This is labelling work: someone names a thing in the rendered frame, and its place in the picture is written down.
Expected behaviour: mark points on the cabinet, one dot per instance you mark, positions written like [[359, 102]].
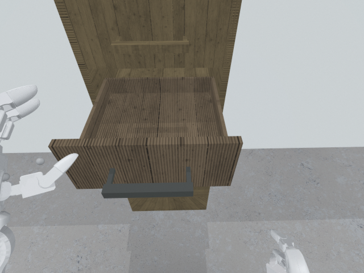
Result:
[[209, 25]]

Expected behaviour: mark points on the drawer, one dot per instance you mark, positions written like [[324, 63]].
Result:
[[150, 129]]

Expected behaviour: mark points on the right robot hand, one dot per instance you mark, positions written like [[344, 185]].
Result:
[[292, 261]]

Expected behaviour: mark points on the handle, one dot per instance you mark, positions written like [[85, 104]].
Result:
[[150, 47], [137, 190]]

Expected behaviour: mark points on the left robot forearm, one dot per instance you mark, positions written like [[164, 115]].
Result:
[[7, 240]]

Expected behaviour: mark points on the left robot hand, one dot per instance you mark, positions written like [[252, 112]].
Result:
[[14, 105]]

